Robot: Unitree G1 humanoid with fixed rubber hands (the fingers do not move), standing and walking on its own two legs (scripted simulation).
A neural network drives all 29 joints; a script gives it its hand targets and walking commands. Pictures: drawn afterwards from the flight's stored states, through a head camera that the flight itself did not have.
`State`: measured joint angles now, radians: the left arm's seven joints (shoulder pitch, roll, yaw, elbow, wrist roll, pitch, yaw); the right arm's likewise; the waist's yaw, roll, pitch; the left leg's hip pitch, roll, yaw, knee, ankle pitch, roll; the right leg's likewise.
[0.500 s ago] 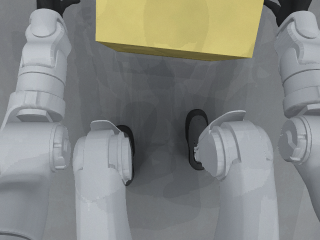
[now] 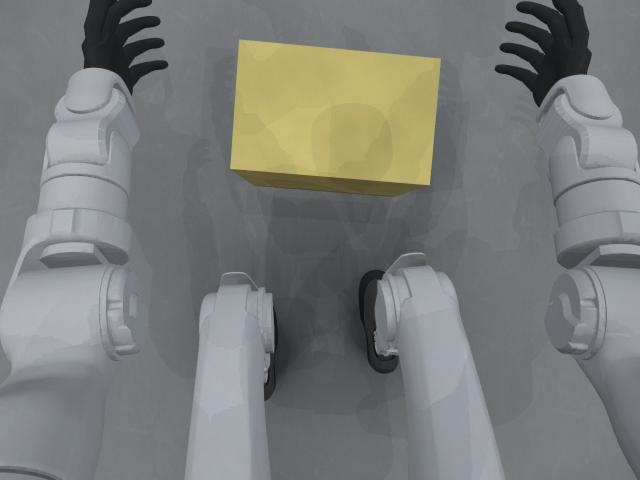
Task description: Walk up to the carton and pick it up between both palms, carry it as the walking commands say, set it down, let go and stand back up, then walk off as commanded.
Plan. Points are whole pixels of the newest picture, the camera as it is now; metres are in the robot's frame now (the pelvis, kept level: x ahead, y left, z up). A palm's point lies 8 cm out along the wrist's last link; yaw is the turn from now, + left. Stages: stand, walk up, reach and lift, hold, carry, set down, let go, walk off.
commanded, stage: set down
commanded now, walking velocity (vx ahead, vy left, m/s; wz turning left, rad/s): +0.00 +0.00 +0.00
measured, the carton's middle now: (330, 133) +0.51 -0.05 -0.35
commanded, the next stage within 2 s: let go in 0.78 s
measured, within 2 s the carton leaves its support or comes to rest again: neither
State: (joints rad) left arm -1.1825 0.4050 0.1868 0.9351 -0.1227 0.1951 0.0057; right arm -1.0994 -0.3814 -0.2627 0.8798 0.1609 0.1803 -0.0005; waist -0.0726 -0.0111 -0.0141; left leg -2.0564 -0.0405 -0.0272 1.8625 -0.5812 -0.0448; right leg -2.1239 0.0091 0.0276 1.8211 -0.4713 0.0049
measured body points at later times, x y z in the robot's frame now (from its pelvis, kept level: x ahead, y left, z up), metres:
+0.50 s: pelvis +0.04 +0.00 +0.13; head +0.33 -0.02 +0.48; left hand +0.56 +0.18 +0.04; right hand +0.50 -0.30 +0.05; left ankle +0.09 +0.13 -0.43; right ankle +0.12 -0.12 -0.43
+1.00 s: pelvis +0.06 +0.00 +0.21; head +0.31 +0.00 +0.59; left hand +0.48 +0.20 +0.09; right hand +0.44 -0.28 +0.11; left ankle +0.09 +0.13 -0.43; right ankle +0.12 -0.12 -0.43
